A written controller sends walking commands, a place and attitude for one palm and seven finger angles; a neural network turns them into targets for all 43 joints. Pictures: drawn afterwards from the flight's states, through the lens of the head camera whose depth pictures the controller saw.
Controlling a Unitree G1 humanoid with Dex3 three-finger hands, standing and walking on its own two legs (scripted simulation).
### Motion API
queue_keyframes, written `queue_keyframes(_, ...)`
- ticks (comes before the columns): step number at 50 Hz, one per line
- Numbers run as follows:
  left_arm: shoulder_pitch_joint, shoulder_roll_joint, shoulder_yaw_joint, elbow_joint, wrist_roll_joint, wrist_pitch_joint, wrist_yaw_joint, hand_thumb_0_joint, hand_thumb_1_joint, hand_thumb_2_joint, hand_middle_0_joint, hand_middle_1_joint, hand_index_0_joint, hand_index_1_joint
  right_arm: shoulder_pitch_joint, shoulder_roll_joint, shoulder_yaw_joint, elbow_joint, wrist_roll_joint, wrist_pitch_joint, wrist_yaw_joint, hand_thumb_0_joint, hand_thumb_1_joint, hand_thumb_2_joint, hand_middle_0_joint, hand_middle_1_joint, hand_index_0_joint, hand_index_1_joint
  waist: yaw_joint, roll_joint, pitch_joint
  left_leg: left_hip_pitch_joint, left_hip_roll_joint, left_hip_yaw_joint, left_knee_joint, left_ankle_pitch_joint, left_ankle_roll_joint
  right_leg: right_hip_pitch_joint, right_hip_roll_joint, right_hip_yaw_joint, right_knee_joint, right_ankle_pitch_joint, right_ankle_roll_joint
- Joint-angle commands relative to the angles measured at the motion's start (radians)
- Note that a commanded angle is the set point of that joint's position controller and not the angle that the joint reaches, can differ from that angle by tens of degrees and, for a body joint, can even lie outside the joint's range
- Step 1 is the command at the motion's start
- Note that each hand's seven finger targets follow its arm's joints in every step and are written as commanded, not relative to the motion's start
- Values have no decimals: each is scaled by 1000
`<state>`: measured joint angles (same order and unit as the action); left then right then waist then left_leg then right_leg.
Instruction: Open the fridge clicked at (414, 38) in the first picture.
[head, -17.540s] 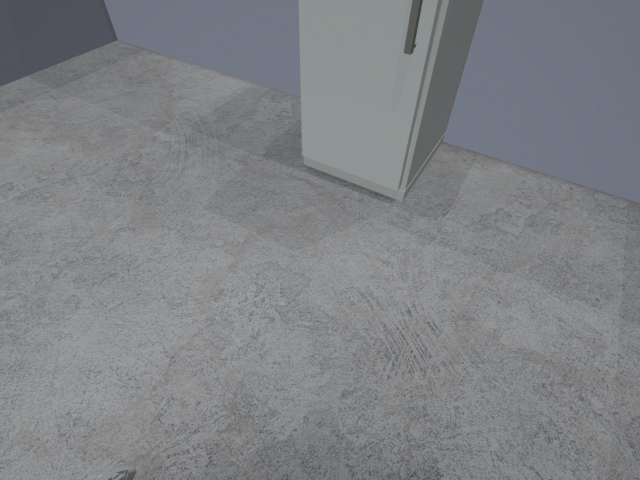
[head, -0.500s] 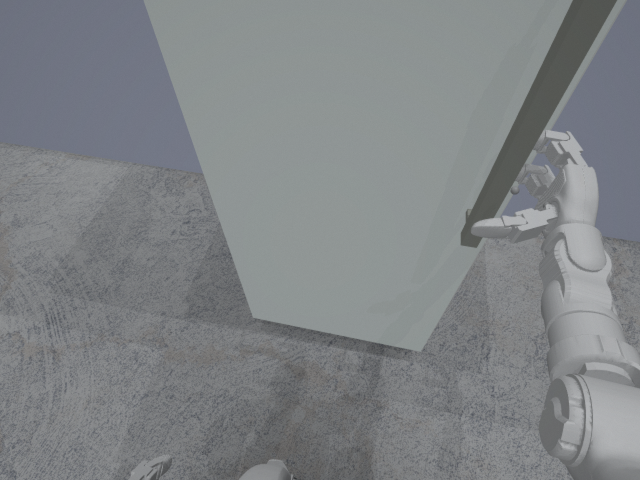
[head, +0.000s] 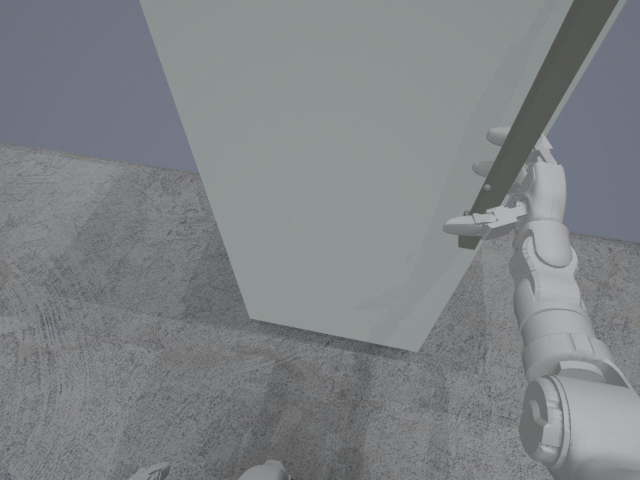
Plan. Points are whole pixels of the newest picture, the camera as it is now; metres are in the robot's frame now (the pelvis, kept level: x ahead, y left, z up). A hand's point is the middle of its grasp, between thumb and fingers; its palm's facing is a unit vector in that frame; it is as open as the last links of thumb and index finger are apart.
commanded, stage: slide the fingers in behind the handle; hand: right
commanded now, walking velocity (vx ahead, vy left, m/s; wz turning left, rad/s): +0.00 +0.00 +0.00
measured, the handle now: (524, 116) +0.51 -0.16 +0.19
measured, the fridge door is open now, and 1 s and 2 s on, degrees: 0 0 0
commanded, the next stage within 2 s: grip the handle and tug to test in 0.66 s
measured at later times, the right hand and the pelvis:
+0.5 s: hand (489, 194) +0.45 -0.14 +0.12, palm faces +0.07 +1.00 +0.00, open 14.1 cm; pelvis -0.01 +0.01 +0.00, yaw +0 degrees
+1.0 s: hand (488, 190) +0.47 -0.14 +0.11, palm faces +0.07 +1.00 +0.01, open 12.6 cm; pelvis +0.00 +0.00 +0.00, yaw +0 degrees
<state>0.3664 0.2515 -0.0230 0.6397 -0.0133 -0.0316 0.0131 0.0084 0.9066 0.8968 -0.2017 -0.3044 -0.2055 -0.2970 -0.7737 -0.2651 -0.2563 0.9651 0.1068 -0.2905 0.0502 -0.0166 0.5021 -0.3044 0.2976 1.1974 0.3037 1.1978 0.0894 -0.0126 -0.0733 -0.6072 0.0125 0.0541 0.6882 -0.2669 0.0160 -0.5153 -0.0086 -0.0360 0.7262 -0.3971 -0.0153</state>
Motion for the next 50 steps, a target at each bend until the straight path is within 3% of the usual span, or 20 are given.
queue_keyframes(1, 70, 145, 54, -97, 3, -31, 9, 0, 900, 900, -200, -300, -200, -300, -410, -212, -41, -214, 5, -64, -10, 0, 500, -300, 300, 1200, 300, 1200, -15, 1, -368, 325, -24, -30, -42, 316, 11, 55, 9, 26, -107, 312, 0)
queue_keyframes(4, 73, 143, 61, -105, 3, -29, 8, 0, 900, 900, -200, -300, -200, -300, -418, -211, -43, -271, 7, -71, -9, 0, 500, -300, 300, 1200, 300, 1200, -17, -11, -410, 352, -24, -35, -37, 357, 11, 74, 9, 22, -101, 350, -1)
queue_keyframes(5, 70, 142, 59, -108, 1, -27, 9, 0, 900, 900, -200, -300, -200, -300, -381, -217, -53, -263, 9, -67, -10, 0, 500, -300, 300, 1200, 300, 1200, -27, 10, -406, 364, -26, -34, -38, 359, 12, 66, 9, 21, -102, 347, -2)
queue_keyframes(7, 58, 137, 57, -111, -2, -29, 7, 0, 900, 900, -200, -300, -200, -300, -391, -160, -7, -273, 15, -60, -5, 0, 500, -300, 300, 1200, 300, 1200, -14, -12, -361, 343, -25, -34, -49, 343, 11, 62, 9, 16, -109, 321, -1)
queue_keyframes(8, 65, 140, 59, -105, -2, -29, 8, 0, 900, 900, -200, -300, -200, -300, -413, -162, 0, -276, 14, -61, -6, 0, 500, -300, 300, 1200, 300, 1200, -1, 18, -358, 339, -27, -30, -51, 334, 11, 66, 7, 23, -107, 317, -3)
queue_keyframes(10, 60, 138, 62, -105, -2, -30, 8, 0, 900, 900, -200, -300, -200, -300, -393, -165, -11, -297, 17, -60, -8, 0, 500, -300, 300, 1200, 300, 1200, -13, -10, -374, 343, -25, -33, -54, 335, 11, 80, 10, 19, -110, 318, -2)
queue_keyframes(11, 58, 139, 61, -105, -2, -30, 9, 0, 900, 900, -200, -300, -200, -300, -390, -160, -9, -298, 22, -57, -9, 0, 500, -300, 300, 1200, 300, 1200, -9, 20, -371, 353, -25, -34, -60, 332, 8, 72, 10, 17, -112, 304, -4)
queue_keyframes(16, 42, 139, 55, -102, -3, -28, 18, 0, 900, 900, -200, -300, -200, -300, -379, -220, -45, -288, 12, -54, -8, 0, 500, -300, 300, 1200, 300, 1200, -20, 6, -345, 378, -17, -48, -71, 301, 7, 35, 16, 10, -124, 253, -8)
queue_keyframes(17, 35, 134, 52, -102, -5, -31, 18, 0, 900, 900, -200, -300, -200, -300, -412, -181, -6, -295, 13, -56, -2, 0, 500, -300, 300, 1200, 300, 1200, -5, -15, -331, 358, -17, -47, -74, 292, 7, 43, 17, 11, -124, 245, -8)
queue_keyframes(20, 34, 136, 54, -96, -8, -36, 21, 0, 900, 900, -200, -300, -200, -300, -432, -163, 9, -264, 20, -61, 3, 0, 500, -300, 300, 1200, 300, 1200, 6, 2, -314, 330, -18, -44, -82, 248, 6, 49, 16, 17, -125, 209, -8)
queue_keyframes(26, 43, 146, 50, -82, -6, -41, 25, 0, 900, 900, -200, -300, -200, -300, -466, -206, -19, -177, 21, -71, 9, 0, 500, -300, 300, 1200, 300, 1200, 10, 47, -300, 323, -15, -50, -84, 207, 3, 11, 18, 24, -122, 169, -10)
queue_keyframes(27, 40, 146, 48, -83, -7, -41, 25, 0, 900, 900, -200, -300, -200, -300, -485, -199, -7, -173, 19, -72, 12, 0, 500, -300, 300, 1200, 300, 1200, 14, 24, -297, 312, -13, -53, -85, 194, 2, 9, 19, 21, -122, 157, -10)
queue_keyframes(29, 46, 149, 47, -81, -6, -40, 28, 0, 900, 900, -200, -300, -200, -300, -498, -245, -38, -146, 11, -75, 9, 0, 500, -300, 300, 1200, 300, 1200, 8, 16, -315, 322, -11, -58, -79, 185, 4, -4, 21, 25, -119, 152, -10)
queue_keyframes(30, 44, 146, 45, -83, -5, -41, 26, 0, 900, 900, -200, -300, -200, -300, -535, -219, -12, -159, 10, -79, 11, 0, 500, -300, 300, 1200, 300, 1200, 18, -15, -314, 305, -10, -57, -78, 182, 4, 4, 22, 25, -119, 148, -9)
queue_keyframes(33, 62, 154, 50, -80, 0, -43, 27, 0, 900, 900, -200, -300, -200, -300, -533, -262, -55, -141, 16, -94, 8, 0, 500, -300, 300, 1200, 300, 1200, 14, 34, -357, 331, -14, -60, -69, 200, 3, -1, 21, 28, -105, 167, -13)
queue_keyframes(36, 69, 148, 50, -79, 1, -46, 21, 0, 900, 900, -200, -300, -200, -300, -551, -205, -6, -147, 12, -102, 19, 0, 500, -300, 300, 1200, 300, 1200, 24, -17, -372, 298, -18, -49, -55, 228, 5, 27, 20, 29, -101, 196, -7)
queue_keyframes(38, 80, 154, 54, -83, 4, -43, 18, 0, 900, 900, -200, -300, -200, -300, -490, -230, -39, -140, 17, -104, 19, 0, 500, -300, 300, 1200, 300, 1200, 5, 1, -395, 317, -22, -44, -48, 259, 9, 35, 17, 31, -100, 237, -7)
queue_keyframes(41, 79, 153, 56, -93, 2, -37, 13, 0, 900, 900, -200, -300, -200, -300, -450, -231, -49, -177, 23, -93, 20, 0, 360, -360, 315, 1220, 315, 1220, -8, -10, -405, 342, -23, -43, -45, 297, 8, 28, 16, 22, -102, 265, -4)
queue_keyframes(44, 81, 156, 56, -94, -1, -28, 14, 0, 900, 900, -200, -300, -200, -300, -446, -246, -54, -175, 19, -79, 15, 0, 220, -420, 330, 1240, 330, 1240, 0, 32, -350, 334, -23, -42, -58, 266, 5, 0, 11, 23, -112, 234, -8)
queue_keyframes(50, 83, 148, 61, -88, 2, -32, 15, 0, 900, 900, -200, -300, -200, -300, -465, -221, -38, -240, 18, -92, 3, 0, -60, -540, 360, 1280, 360, 1280, 3, -30, -390, 314, -28, -37, -52, 285, 10, 70, 8, 28, -106, 279, -3)
